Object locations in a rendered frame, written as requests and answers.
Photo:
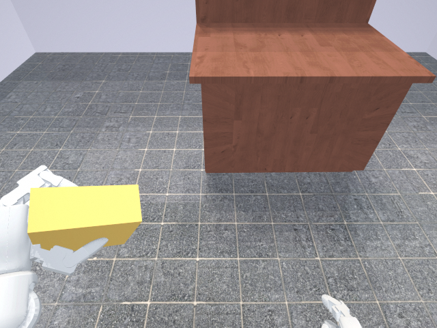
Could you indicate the left robot hand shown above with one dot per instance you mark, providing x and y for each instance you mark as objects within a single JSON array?
[{"x": 16, "y": 249}]

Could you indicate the sponge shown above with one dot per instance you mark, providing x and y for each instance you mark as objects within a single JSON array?
[{"x": 72, "y": 217}]

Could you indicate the table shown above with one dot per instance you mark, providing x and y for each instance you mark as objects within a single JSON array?
[{"x": 295, "y": 85}]

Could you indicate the robot left forearm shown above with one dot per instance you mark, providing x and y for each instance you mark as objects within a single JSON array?
[{"x": 20, "y": 306}]

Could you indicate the right robot hand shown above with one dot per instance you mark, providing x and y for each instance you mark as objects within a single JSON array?
[{"x": 340, "y": 312}]

